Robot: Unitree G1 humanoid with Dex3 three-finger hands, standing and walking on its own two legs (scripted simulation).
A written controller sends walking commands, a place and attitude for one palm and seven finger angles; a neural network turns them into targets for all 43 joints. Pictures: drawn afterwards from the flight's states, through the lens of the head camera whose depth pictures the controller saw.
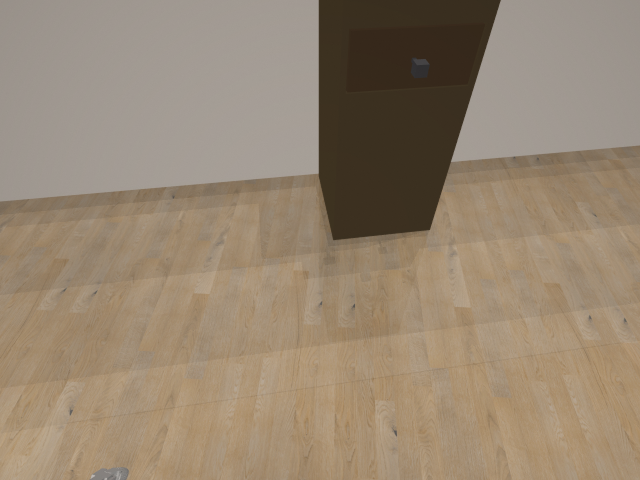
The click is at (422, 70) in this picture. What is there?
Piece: drawer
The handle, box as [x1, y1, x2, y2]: [411, 58, 429, 77]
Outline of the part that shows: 412,58 411,73 413,76 425,77 427,74 429,64 425,59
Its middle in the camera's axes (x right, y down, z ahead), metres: +0.28 -0.50 +1.11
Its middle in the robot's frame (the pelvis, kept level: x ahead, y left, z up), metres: +1.18 -0.22 -0.01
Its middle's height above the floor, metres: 0.76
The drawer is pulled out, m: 0.00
